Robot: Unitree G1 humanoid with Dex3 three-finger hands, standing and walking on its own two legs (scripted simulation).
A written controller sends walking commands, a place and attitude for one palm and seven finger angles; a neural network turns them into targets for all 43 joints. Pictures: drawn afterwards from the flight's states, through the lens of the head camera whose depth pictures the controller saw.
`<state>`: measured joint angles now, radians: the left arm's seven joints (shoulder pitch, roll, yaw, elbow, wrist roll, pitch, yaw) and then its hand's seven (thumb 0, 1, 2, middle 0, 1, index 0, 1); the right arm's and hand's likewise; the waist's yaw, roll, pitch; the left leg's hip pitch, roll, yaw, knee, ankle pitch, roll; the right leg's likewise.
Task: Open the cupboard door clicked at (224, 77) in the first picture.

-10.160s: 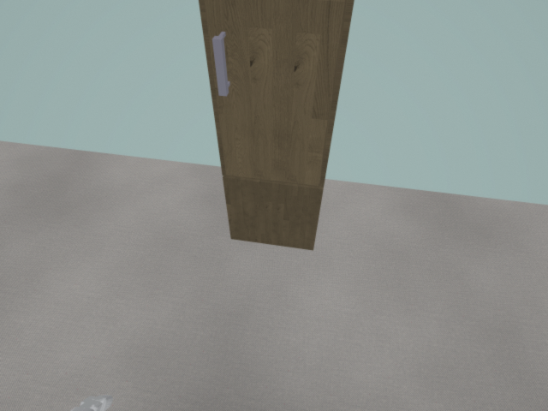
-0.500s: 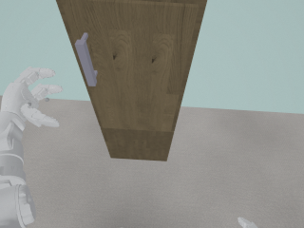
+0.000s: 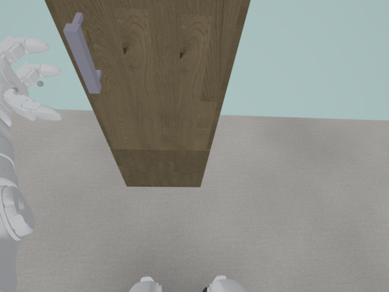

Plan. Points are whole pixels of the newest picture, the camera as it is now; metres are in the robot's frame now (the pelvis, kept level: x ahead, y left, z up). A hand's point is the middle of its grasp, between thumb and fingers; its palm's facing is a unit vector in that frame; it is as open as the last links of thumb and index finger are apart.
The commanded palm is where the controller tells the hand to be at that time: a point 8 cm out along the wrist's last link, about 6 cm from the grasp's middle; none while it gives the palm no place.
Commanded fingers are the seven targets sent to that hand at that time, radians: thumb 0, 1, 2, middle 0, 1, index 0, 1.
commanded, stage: move the hooked fingers beside the handle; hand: left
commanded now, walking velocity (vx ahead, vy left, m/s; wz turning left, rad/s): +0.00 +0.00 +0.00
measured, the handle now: (87, 56) +0.57 +0.20 +0.12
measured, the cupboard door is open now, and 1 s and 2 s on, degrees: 0 0 0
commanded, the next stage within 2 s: slide the fingers in behind the handle in 1.20 s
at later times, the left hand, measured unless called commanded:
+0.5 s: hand (43, 72) +0.52 +0.27 +0.12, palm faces -0.04 -1.00 -0.01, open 14.0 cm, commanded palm +0.51 +0.31 +0.12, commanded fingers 0.00 -0.50 0.30 -0.30 -1.20 -0.30 -1.20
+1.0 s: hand (45, 73) +0.51 +0.27 +0.13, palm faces -0.04 -1.00 +0.00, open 14.0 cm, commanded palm +0.51 +0.31 +0.11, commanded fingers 0.00 -0.50 0.30 -0.30 -1.20 -0.30 -1.20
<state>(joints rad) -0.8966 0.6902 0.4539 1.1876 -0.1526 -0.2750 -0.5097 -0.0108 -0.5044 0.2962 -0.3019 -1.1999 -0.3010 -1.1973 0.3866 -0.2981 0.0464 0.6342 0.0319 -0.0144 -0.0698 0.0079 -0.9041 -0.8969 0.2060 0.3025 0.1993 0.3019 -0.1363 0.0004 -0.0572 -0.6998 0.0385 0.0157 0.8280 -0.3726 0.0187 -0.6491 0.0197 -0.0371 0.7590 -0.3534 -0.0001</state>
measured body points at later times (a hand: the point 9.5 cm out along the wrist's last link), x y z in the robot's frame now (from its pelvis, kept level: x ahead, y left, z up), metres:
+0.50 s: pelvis +0.01 +0.01 -0.01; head +0.14 +0.04 +0.42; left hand +0.52 +0.33 +0.12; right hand -0.02 -0.26 -0.10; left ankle +0.01 +0.10 -0.70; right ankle +0.01 -0.12 -0.70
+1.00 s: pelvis +0.01 +0.01 -0.01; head +0.12 +0.04 +0.43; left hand +0.51 +0.32 +0.13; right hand +0.02 -0.26 -0.11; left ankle +0.01 +0.10 -0.70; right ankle +0.01 -0.12 -0.70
